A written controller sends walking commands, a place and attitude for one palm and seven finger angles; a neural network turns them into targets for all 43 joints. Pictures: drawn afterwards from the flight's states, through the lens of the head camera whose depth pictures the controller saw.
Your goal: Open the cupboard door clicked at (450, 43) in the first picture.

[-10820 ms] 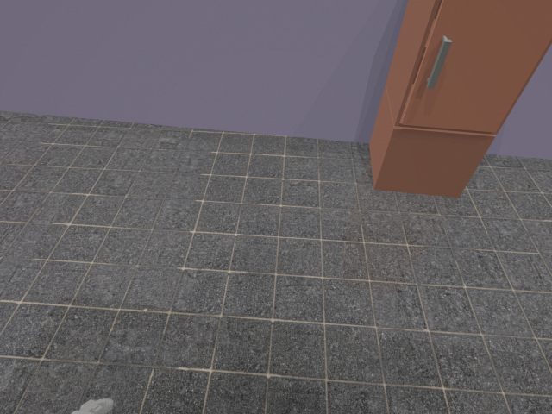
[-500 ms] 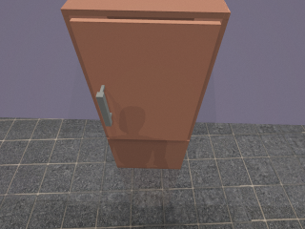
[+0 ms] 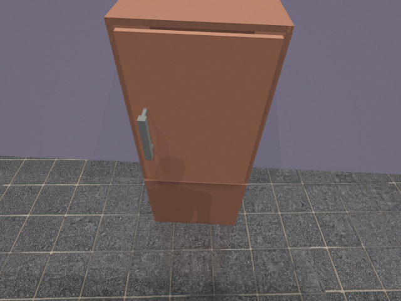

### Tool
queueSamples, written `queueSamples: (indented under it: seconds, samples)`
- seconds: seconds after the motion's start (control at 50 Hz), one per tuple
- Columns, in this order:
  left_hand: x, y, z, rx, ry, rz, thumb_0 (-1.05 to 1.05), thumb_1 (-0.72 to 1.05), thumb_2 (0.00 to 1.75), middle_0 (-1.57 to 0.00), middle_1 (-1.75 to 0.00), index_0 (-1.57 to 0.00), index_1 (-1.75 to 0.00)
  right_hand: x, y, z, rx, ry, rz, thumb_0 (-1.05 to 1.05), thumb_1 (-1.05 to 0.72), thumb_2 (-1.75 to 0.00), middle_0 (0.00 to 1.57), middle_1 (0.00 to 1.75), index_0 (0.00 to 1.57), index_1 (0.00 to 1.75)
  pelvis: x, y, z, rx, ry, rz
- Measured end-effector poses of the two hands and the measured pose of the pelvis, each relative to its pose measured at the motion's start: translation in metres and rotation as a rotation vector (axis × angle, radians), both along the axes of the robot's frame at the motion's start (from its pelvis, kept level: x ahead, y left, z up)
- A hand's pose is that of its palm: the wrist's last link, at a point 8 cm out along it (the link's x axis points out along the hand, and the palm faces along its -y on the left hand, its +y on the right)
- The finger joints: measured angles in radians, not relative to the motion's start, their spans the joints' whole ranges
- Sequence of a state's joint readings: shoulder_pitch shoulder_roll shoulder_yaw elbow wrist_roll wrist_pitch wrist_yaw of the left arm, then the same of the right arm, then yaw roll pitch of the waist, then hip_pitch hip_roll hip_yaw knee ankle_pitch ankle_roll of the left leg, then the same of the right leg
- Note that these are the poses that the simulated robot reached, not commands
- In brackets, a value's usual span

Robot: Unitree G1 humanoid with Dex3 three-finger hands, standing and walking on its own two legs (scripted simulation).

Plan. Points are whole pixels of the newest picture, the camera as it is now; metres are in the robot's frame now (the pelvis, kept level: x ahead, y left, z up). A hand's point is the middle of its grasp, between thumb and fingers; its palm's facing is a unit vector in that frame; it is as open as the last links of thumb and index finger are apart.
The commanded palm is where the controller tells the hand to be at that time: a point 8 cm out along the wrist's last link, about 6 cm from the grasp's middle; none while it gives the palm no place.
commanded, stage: come to a stop and stand still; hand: left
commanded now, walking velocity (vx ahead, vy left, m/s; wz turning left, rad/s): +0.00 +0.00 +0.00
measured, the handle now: (147, 134) +0.59 +0.21 -0.06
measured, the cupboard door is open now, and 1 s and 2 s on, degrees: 0 0 0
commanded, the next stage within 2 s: look again from close up in 0.24 s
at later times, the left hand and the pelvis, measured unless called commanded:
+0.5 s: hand out of the picture -0.03 +0.15 -0.18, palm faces +0.05 -0.99 -0.16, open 7.3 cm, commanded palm none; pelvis +0.00 +0.00 -0.01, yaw +1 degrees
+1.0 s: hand out of the picture +0.02 +0.16 -0.17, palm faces +0.04 -0.98 -0.21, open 7.3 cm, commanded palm none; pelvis +0.01 -0.02 +0.00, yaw +0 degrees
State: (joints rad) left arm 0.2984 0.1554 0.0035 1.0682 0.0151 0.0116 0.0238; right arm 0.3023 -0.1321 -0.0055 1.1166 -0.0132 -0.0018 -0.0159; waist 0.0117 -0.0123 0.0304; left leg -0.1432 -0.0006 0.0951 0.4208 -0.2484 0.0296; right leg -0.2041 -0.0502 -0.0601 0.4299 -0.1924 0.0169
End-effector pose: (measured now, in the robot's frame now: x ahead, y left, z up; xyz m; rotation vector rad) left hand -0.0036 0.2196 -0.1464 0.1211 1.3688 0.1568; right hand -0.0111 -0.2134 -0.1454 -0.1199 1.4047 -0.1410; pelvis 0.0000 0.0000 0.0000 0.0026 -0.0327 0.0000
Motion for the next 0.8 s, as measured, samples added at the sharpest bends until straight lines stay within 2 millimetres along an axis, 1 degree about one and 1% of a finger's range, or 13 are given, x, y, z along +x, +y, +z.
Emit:
queueSamples:
  seconds: [0.08,0.16,0.22,0.3,0.36,0.4,0.5,0.58,0.64,0.72,0.8]
  samples:
    - [-0.026,-0.011,-0.001,-0.022,0.056,0.021,0.00,0.92,0.90,-0.20,-0.30,-0.20,-0.30,-0.018,0.005,-0.001,0.017,0.045,-0.004,0.01,-0.91,-0.90,0.20,0.30,0.20,0.29,-0.003,-0.002,0.000,0.000,0.005,0.005]
    - [-0.046,-0.022,-0.003,-0.045,0.101,0.037,0.00,0.91,0.90,-0.20,-0.30,-0.20,-0.30,-0.029,0.009,0.000,0.026,0.075,-0.011,0.01,-0.91,-0.90,0.20,0.30,0.20,0.29,-0.004,-0.003,0.000,-0.001,0.007,0.006]
    - [-0.055,-0.030,-0.004,-0.062,0.123,0.044,0.00,0.91,0.90,-0.20,-0.30,-0.20,-0.30,-0.034,0.011,0.000,0.030,0.087,-0.016,0.01,-0.91,-0.90,0.20,0.30,0.20,0.29,-0.005,-0.004,0.000,-0.001,0.009,0.005]
    - [-0.058,-0.038,-0.005,-0.078,0.132,0.049,0.00,0.91,0.90,-0.20,-0.30,-0.20,-0.30,-0.035,0.013,0.000,0.031,0.089,-0.019,0.01,-0.91,-0.90,0.20,0.30,0.20,0.29,-0.004,-0.005,0.000,-0.001,0.011,0.005]
    - [-0.055,-0.040,-0.006,-0.079,0.123,0.043,0.00,0.91,0.90,-0.20,-0.30,-0.20,-0.30,-0.032,0.014,-0.001,0.035,0.082,-0.015,0.01,-0.91,-0.90,0.20,0.30,0.20,0.29,-0.004,-0.005,-0.001,-0.006,0.014,0.005]
    - [-0.052,-0.038,-0.008,-0.070,0.111,0.032,0.00,0.91,0.90,-0.20,-0.30,-0.20,-0.30,-0.025,0.014,-0.005,0.038,0.059,-0.007,0.01,-0.91,-0.90,0.20,0.30,0.20,0.29,-0.005,-0.003,-0.004,-0.012,0.016,0.007]
    - [-0.033,-0.019,-0.005,-0.022,0.059,0.021,0.00,0.91,0.90,-0.20,-0.30,-0.20,-0.30,-0.003,0.012,-0.015,0.037,-0.024,0.012,0.02,-0.92,-0.90,0.20,0.30,0.20,0.29,-0.002,0.003,-0.008,-0.009,0.013,0.015]
    - [-0.013,-0.003,0.001,0.024,0.002,0.017,0.00,0.91,0.90,-0.20,-0.30,-0.20,-0.30,0.009,0.008,-0.017,0.034,-0.065,0.014,0.03,-0.93,-0.90,0.20,0.30,0.20,0.29,0.002,0.004,-0.007,0.000,0.007,0.013]
    - [0.001,0.004,0.006,0.048,-0.032,0.008,0.00,0.91,0.90,-0.20,-0.30,-0.20,-0.30,0.014,0.004,-0.016,0.032,-0.085,0.015,0.03,-0.93,-0.90,0.20,0.30,0.20,0.29,0.005,0.003,-0.006,0.006,0.005,0.009]
    - [0.014,0.006,0.011,0.063,-0.058,-0.004,0.00,0.91,0.90,-0.20,-0.30,-0.20,-0.30,0.018,-0.002,-0.014,0.029,-0.091,0.017,0.02,-0.93,-0.90,0.20,0.30,0.20,0.29,0.006,0.000,-0.004,0.011,0.005,0.004]
    - [0.021,0.003,0.011,0.061,-0.064,-0.012,0.00,0.91,0.90,-0.20,-0.30,-0.20,-0.30,0.018,-0.006,-0.013,0.028,-0.080,0.020,0.02,-0.92,-0.90,0.20,0.30,0.20,0.29,0.007,-0.004,-0.003,0.012,0.005,0.002]
